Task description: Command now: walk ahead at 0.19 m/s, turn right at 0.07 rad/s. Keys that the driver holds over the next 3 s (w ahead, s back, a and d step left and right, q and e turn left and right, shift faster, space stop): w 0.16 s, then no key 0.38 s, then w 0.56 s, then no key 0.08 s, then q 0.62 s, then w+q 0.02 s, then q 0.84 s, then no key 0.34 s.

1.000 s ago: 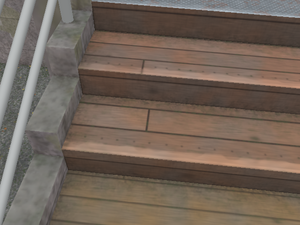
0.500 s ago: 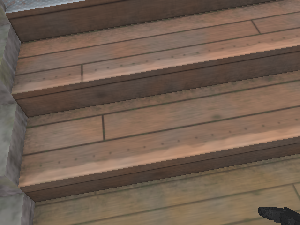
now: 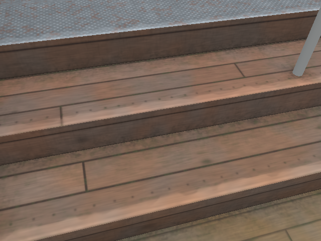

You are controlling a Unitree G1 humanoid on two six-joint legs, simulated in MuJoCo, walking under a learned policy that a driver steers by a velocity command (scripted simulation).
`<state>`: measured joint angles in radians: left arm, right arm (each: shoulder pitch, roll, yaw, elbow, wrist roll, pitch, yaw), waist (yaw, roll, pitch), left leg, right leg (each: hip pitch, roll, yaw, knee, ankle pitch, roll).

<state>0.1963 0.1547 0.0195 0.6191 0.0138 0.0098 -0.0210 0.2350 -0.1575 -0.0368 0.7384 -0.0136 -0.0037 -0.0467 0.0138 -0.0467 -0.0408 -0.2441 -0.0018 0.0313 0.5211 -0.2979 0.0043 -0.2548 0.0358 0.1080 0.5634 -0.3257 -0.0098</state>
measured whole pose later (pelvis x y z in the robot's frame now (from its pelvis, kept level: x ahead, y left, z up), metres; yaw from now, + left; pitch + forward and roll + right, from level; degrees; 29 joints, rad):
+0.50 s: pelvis +0.11 -0.01 +0.01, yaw +0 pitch +2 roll +2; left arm 0.52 0.09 0.00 0.90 0.01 0.02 0.03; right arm 0.07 -0.10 0.04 0.66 0.03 -0.03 0.03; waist 0.05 0.04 0.00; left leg -1.11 -0.02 -0.04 1.95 -0.42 0.01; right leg -0.04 0.00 -0.02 0.36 -0.36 -0.04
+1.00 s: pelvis +0.29 +0.01 +0.15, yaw -1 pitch +4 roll -1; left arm 0.25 0.12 -0.03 0.79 0.00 -0.04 0.01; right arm 0.48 -0.14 0.00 1.01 -0.01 -0.06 0.00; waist -0.02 -0.02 -0.12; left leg -0.27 0.03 0.09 0.54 -0.34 0.05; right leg -1.07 -0.07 0.01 1.54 0.05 0.00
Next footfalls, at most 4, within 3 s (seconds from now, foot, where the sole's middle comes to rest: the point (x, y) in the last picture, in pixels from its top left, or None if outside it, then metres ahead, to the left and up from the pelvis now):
0.60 left None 0.30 0.12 -0.62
1.30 right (239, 168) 0.71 -0.27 -0.47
1.84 left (179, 177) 0.66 -0.04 -0.47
2.22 right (222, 154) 0.77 -0.22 -0.47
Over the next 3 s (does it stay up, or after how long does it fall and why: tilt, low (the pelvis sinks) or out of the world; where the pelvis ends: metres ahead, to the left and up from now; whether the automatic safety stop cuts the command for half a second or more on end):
stays up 0.66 -0.14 0.29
